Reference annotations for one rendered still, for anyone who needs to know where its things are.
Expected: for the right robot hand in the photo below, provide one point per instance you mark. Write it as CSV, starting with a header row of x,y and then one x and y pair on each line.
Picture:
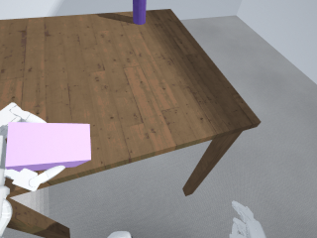
x,y
252,228

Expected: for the sponge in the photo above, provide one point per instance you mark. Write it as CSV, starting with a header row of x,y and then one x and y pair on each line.
x,y
41,146

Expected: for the left robot hand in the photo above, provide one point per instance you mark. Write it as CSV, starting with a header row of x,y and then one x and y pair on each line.
x,y
25,178

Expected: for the robot left forearm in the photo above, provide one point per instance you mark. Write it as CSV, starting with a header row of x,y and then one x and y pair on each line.
x,y
6,209

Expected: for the table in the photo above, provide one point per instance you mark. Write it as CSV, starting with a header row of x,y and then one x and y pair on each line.
x,y
145,90

